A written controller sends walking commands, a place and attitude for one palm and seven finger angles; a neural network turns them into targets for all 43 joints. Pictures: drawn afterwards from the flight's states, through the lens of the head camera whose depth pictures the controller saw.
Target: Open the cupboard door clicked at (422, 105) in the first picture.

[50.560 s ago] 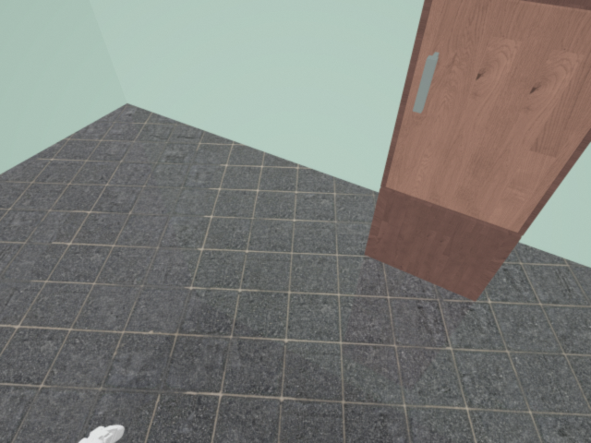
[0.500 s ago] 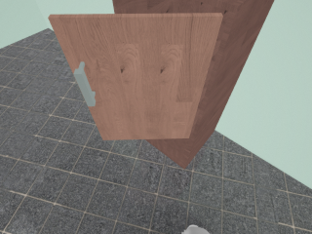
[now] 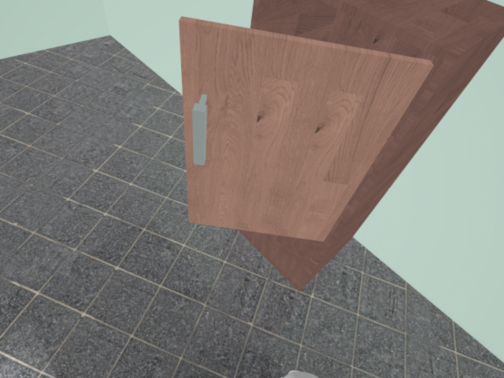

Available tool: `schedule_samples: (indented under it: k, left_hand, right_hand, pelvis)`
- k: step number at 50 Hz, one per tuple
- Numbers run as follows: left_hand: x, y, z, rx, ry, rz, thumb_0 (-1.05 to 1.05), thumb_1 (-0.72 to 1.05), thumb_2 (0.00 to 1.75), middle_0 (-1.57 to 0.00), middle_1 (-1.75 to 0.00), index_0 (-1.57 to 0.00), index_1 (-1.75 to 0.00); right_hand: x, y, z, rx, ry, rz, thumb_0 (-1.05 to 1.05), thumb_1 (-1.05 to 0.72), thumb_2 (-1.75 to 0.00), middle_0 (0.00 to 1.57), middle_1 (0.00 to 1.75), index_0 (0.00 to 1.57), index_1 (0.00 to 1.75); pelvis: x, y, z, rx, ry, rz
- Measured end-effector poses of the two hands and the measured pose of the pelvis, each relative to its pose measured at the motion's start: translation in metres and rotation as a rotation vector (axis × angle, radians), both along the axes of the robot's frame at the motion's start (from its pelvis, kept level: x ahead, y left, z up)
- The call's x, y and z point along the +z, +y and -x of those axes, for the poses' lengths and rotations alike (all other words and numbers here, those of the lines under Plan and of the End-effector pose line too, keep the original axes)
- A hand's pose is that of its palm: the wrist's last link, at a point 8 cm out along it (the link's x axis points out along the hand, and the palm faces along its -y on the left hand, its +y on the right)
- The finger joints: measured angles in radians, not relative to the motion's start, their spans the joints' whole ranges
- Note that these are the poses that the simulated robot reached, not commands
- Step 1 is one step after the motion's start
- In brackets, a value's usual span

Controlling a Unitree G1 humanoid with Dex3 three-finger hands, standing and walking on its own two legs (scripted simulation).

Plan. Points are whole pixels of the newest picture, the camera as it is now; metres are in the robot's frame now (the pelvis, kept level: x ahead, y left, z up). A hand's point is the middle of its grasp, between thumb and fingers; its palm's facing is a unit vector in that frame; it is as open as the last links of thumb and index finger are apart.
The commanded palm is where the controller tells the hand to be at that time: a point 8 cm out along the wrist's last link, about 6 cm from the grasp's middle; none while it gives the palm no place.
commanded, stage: come to a stop and stand still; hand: left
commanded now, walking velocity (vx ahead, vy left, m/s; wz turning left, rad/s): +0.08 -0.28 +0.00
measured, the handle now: (201, 130) +0.55 +0.16 +0.05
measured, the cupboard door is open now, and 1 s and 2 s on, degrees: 42 42 42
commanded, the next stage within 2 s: look again from close up in 0.76 s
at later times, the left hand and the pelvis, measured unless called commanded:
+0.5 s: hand out of the picture -0.02 +0.16 -0.17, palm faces -0.03 -0.99 -0.16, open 7.3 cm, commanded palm none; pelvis -0.05 -0.01 +0.01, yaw -3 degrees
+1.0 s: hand out of the picture -0.07 +0.15 -0.19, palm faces +0.01 -0.99 -0.11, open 7.3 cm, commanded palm none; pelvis -0.04 +0.01 +0.00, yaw -2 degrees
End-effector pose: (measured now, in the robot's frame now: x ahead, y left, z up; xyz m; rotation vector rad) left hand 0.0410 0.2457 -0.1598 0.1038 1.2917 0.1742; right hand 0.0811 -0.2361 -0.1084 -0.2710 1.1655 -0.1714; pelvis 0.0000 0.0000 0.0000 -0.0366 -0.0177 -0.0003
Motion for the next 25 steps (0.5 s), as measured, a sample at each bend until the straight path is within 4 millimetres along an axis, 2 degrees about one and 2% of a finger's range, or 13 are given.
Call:
schedule_samples:
  k: [2,6,11,15,19,22,25]
  left_hand:
    - [0.005,0.007,0.017,0.007,0.032,0.003,0.00,0.92,0.90,-0.20,-0.30,-0.20,-0.30]
    - [0.010,0.014,0.051,-0.005,0.134,0.009,0.00,0.92,0.90,-0.20,-0.30,-0.20,-0.30]
    - [0.012,0.014,0.075,-0.028,0.216,0.018,0.00,0.91,0.90,-0.20,-0.30,-0.20,-0.30]
    - [0.013,0.006,0.077,-0.053,0.212,0.029,0.00,0.91,0.90,-0.20,-0.30,-0.20,-0.30]
    - [0.015,-0.007,0.069,-0.079,0.166,0.034,0.00,0.91,0.90,-0.20,-0.30,-0.20,-0.30]
    - [0.019,-0.021,0.062,-0.090,0.113,0.029,0.00,0.91,0.90,-0.20,-0.30,-0.20,-0.30]
    - [0.023,-0.037,0.061,-0.087,0.061,0.014,0.00,0.91,0.90,-0.20,-0.30,-0.20,-0.30]
  right_hand:
    - [0.004,0.013,0.006,-0.003,0.014,-0.016,0.00,-0.91,-0.90,0.20,0.30,0.19,0.30]
    - [0.011,0.019,0.022,-0.054,0.016,-0.005,0.00,-0.93,-0.90,0.21,0.30,0.20,0.30]
    - [0.012,0.017,0.066,-0.120,0.080,0.013,0.00,-0.93,-0.90,0.21,0.30,0.20,0.30]
    - [0.009,0.014,0.115,-0.175,0.171,0.006,0.00,-0.92,-0.90,0.21,0.30,0.20,0.30]
    - [0.004,0.010,0.161,-0.223,0.254,-0.019,0.00,-0.91,-0.90,0.20,0.30,0.20,0.30]
    - [-0.002,0.006,0.188,-0.244,0.302,-0.051,0.01,-0.91,-0.90,0.20,0.30,0.20,0.30]
    - [-0.013,0.000,0.207,-0.253,0.334,-0.090,0.01,-0.91,-0.90,0.20,0.30,0.20,0.30]
  pelvis:
    - [0.007,0.005,0.000,-0.006,0.014,0.000]
    - [0.014,0.013,0.002,-0.031,0.036,0.006]
    - [0.017,0.015,0.010,-0.050,0.041,0.014]
    - [0.018,0.013,0.021,-0.057,0.040,0.016]
    - [0.018,0.006,0.032,-0.054,0.035,0.011]
    - [0.017,-0.002,0.040,-0.049,0.031,0.003]
    - [0.014,-0.014,0.047,-0.046,0.024,-0.023]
